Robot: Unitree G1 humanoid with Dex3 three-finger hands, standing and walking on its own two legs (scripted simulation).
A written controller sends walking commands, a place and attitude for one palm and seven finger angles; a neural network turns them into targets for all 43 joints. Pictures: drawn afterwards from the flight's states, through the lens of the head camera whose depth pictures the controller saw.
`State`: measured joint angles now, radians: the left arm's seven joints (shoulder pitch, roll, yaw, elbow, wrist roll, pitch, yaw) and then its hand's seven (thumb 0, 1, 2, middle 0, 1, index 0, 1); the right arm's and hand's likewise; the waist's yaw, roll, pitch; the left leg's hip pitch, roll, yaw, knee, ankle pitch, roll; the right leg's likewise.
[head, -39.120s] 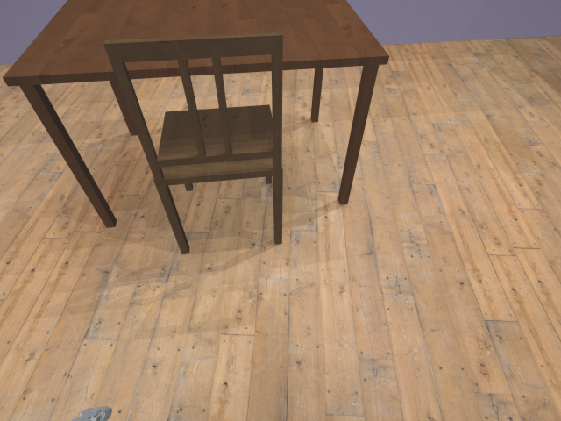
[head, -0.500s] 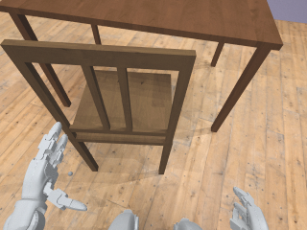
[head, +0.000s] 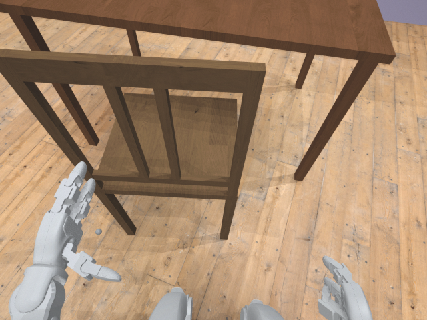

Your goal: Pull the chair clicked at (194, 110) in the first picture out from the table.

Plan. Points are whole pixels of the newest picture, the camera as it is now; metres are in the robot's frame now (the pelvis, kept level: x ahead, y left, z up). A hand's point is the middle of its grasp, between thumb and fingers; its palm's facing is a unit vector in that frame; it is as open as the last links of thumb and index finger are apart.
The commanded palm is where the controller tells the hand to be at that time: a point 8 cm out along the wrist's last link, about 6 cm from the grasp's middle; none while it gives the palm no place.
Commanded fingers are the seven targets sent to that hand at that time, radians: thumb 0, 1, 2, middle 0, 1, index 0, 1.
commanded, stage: aim the fingers beside a spindle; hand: left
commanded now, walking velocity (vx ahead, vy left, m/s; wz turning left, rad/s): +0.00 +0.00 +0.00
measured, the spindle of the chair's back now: (131, 139) +0.48 +0.21 +0.00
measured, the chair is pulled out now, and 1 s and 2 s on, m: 0.21 0.21 0.21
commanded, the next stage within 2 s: push the fingers through the gap in 1.74 s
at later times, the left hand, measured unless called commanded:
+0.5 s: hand (110, 219) +0.29 +0.20 +0.02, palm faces -0.01 -1.00 -0.04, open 16.9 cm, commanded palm +0.28 +0.25 +0.02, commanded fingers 0.00 -0.50 0.30 -0.06 -0.08 -0.06 -0.08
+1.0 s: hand (123, 203) +0.33 +0.19 +0.00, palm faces -0.02 -1.00 -0.03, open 17.0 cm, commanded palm +0.31 +0.24 +0.00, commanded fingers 0.00 -0.50 0.30 -0.06 -0.08 -0.06 -0.08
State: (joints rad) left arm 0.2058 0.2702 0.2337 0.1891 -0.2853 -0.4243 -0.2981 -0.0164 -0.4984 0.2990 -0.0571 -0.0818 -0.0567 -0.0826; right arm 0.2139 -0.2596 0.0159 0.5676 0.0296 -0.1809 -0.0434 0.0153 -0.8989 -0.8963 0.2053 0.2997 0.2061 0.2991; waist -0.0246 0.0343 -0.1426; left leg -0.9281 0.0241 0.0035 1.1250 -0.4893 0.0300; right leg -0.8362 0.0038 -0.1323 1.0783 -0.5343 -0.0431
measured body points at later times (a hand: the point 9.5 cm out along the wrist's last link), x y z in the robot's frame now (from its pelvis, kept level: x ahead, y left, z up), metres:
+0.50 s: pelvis +0.00 +0.00 -0.01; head +0.09 +0.01 +0.43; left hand +0.28 +0.25 +0.02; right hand +0.15 -0.25 -0.10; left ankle +0.03 +0.10 -0.66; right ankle +0.00 -0.10 -0.66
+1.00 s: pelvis -0.01 +0.01 -0.02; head +0.10 +0.02 +0.41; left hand +0.32 +0.25 +0.00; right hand +0.14 -0.24 -0.13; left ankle +0.03 +0.10 -0.66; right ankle +0.00 -0.10 -0.66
